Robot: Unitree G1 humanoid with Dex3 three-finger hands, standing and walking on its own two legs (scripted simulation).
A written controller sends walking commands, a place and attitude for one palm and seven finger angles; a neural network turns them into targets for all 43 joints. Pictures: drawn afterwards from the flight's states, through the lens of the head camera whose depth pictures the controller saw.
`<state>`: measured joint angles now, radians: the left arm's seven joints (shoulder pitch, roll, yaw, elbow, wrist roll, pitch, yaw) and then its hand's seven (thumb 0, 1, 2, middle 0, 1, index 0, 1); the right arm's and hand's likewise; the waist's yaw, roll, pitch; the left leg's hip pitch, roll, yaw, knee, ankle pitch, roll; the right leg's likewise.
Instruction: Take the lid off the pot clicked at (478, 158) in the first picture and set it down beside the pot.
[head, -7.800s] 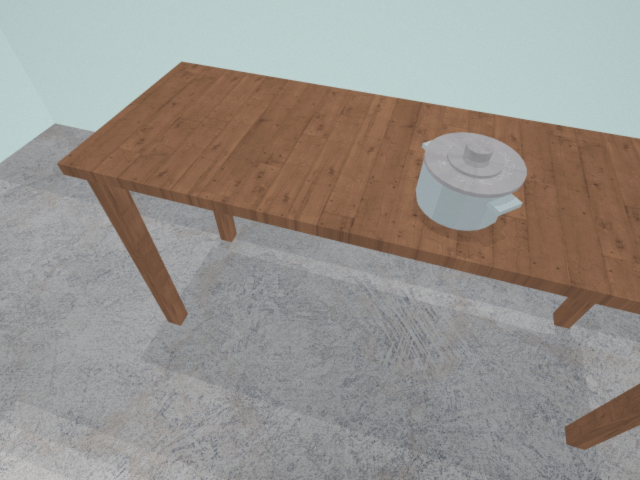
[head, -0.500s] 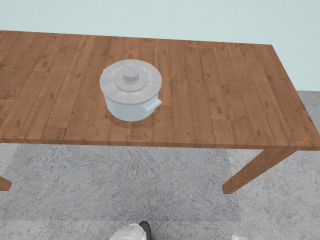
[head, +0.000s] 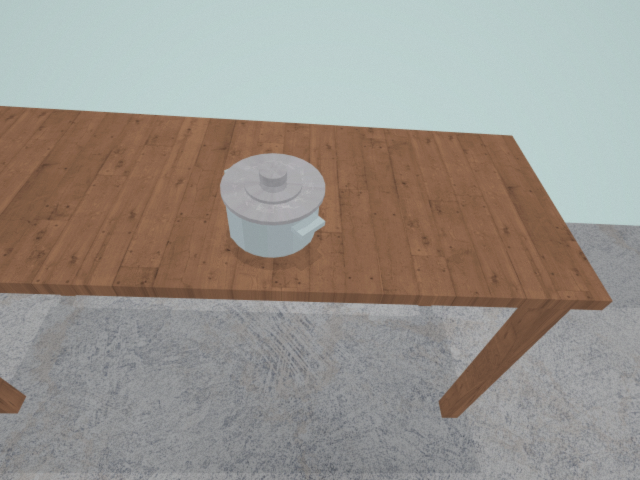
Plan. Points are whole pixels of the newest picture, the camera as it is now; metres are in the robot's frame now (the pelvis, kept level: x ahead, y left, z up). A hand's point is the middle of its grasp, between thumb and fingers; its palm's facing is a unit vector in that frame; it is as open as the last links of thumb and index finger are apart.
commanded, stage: shuffle to correct the standing spot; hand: left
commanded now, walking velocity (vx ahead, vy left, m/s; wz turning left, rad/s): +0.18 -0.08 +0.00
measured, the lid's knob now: (273, 174) +0.56 +0.11 +0.06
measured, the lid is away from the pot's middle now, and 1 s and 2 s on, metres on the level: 0.00 0.00 0.00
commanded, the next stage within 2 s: come to a stop and stand still in 0.42 s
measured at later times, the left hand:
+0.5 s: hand out of the picture +0.09 +0.14 -0.19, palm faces +0.04 -0.99 -0.11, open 7.3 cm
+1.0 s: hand (215, 430) +0.24 +0.17 -0.22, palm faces +0.09 -0.98 -0.16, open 7.3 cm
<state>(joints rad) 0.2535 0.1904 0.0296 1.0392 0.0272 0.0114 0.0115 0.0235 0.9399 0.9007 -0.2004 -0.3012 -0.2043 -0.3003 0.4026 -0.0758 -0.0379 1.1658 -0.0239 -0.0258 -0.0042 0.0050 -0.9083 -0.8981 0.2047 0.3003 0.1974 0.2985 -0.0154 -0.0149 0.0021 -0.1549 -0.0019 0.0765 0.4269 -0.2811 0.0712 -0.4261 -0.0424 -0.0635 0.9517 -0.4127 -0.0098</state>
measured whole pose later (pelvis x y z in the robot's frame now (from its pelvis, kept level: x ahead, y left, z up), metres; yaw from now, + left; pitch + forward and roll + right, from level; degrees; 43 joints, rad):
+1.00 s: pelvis +0.17 -0.01 -0.03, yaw +4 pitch -1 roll -1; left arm 0.14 0.21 0.05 0.98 0.02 0.02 0.05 0.00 0.92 0.90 -0.20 -0.30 -0.21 -0.30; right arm 0.15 -0.16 -0.06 1.02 0.00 0.00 -0.02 0.01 -0.94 -0.90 0.20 0.30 0.19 0.30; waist 0.00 -0.08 0.13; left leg -0.36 -0.02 0.09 0.69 -0.30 0.05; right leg -0.37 -0.10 -0.06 0.75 -0.38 0.04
